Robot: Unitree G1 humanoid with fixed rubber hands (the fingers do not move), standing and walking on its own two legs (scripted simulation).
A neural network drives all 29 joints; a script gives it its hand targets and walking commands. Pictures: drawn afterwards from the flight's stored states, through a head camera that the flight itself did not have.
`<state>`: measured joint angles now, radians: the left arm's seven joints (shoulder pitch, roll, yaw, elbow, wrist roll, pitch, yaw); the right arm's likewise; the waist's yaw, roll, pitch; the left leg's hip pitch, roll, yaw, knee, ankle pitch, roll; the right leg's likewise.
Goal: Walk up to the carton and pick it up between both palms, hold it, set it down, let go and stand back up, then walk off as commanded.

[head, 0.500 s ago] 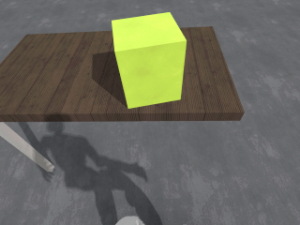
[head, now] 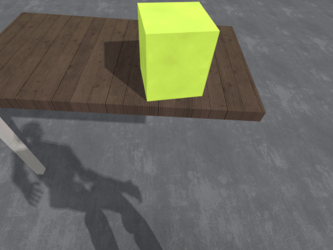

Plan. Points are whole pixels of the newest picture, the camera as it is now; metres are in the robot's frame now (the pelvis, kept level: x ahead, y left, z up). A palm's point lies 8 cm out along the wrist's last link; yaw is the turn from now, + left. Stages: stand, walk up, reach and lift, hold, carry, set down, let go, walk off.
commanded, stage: walk off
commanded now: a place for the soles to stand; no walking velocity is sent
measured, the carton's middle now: (172, 53) +0.74 -0.02 +0.07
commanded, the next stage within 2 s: stand in 0.46 s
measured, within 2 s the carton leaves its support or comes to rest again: neither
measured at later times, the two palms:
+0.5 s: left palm out of the picture +0.10 +0.30 -0.09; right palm out of the picture +0.12 -0.30 -0.09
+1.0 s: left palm out of the picture +0.11 +0.30 -0.08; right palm out of the picture +0.10 -0.30 -0.08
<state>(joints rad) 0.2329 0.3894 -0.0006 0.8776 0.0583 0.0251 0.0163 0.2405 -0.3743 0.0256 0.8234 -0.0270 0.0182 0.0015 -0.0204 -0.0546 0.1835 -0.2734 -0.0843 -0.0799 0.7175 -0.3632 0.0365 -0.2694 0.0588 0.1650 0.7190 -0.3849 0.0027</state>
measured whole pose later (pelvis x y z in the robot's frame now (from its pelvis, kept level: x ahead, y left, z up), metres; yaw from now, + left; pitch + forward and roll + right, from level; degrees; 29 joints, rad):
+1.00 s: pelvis +0.00 +0.00 +0.02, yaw +0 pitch -1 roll -1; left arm 0.16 0.39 0.00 0.88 0.06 -0.03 0.01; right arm 0.12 -0.40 0.03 0.93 -0.02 -0.01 0.00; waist -0.02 0.01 0.06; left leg -0.27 -0.05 -0.09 0.57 -0.27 0.03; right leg -0.24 0.07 0.16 0.51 -0.24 0.02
